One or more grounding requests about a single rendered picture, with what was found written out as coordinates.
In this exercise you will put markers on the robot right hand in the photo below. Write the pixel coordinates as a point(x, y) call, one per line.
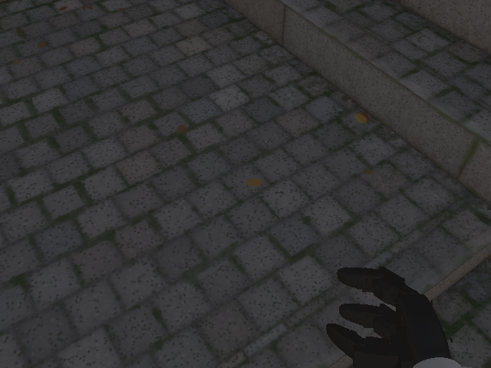
point(411, 334)

